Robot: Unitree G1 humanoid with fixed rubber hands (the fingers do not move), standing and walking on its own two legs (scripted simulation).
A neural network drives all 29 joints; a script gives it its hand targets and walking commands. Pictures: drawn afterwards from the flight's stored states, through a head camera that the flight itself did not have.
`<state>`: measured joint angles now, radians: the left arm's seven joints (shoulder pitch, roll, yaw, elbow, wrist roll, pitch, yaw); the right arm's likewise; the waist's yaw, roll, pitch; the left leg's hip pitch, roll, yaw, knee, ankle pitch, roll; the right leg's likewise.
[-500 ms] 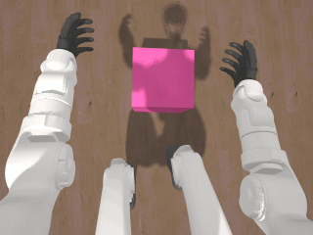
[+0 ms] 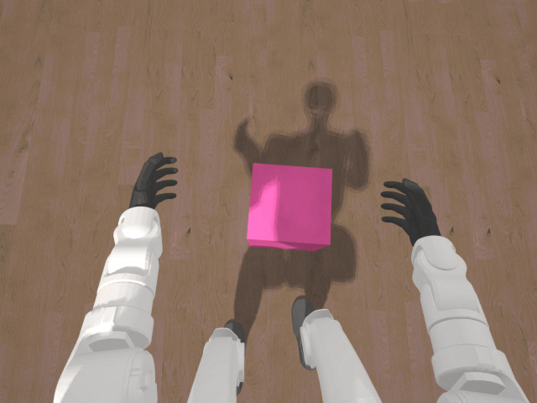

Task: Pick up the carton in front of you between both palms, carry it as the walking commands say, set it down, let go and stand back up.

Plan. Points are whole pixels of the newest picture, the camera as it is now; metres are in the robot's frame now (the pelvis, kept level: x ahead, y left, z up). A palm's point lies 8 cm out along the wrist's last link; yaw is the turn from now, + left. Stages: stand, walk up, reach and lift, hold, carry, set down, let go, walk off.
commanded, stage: let go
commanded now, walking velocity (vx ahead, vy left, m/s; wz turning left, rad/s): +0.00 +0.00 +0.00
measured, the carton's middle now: (286, 211) +0.46 -0.09 -0.56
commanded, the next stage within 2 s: stand in 1.06 s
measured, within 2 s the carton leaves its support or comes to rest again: neither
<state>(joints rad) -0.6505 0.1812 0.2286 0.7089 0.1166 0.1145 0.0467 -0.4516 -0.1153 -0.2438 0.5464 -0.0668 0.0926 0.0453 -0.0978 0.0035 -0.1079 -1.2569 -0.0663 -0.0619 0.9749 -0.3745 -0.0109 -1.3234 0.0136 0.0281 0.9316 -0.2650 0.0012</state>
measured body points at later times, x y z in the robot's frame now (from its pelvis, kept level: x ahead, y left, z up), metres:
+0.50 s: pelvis +0.07 +0.00 +0.08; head +0.14 +0.01 +0.52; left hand +0.30 +0.22 -0.01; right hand +0.22 -0.24 +0.01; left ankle +0.02 +0.12 -0.65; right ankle +0.07 -0.12 -0.65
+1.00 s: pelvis +0.06 +0.01 +0.08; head +0.06 +0.01 +0.53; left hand +0.24 +0.24 +0.01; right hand +0.22 -0.24 +0.01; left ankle +0.02 +0.12 -0.65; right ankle +0.07 -0.11 -0.65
